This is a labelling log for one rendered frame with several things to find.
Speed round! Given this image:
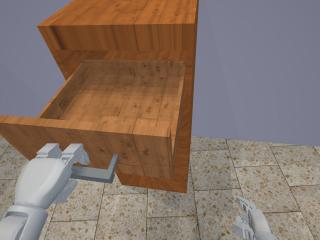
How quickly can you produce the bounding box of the right robot hand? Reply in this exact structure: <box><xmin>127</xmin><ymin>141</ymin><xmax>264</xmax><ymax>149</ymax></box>
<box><xmin>232</xmin><ymin>196</ymin><xmax>271</xmax><ymax>240</ymax></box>

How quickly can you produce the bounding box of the handle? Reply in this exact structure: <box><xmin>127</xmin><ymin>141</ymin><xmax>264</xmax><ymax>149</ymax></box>
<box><xmin>70</xmin><ymin>154</ymin><xmax>119</xmax><ymax>184</ymax></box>

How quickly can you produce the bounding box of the left robot hand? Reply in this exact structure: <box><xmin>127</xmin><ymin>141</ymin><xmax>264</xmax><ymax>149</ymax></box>
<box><xmin>14</xmin><ymin>143</ymin><xmax>90</xmax><ymax>210</ymax></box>

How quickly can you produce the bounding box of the right robot forearm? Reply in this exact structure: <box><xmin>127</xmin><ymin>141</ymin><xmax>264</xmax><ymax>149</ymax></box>
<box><xmin>253</xmin><ymin>230</ymin><xmax>277</xmax><ymax>240</ymax></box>

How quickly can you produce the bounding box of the left robot forearm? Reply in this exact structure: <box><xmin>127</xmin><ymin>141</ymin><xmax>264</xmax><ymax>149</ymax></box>
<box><xmin>0</xmin><ymin>203</ymin><xmax>49</xmax><ymax>240</ymax></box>

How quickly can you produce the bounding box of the cabinet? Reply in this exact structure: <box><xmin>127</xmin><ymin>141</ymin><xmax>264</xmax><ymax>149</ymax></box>
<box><xmin>37</xmin><ymin>0</ymin><xmax>199</xmax><ymax>194</ymax></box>

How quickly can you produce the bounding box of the drawer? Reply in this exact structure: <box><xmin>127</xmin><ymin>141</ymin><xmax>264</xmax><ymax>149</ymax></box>
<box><xmin>0</xmin><ymin>59</ymin><xmax>186</xmax><ymax>180</ymax></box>

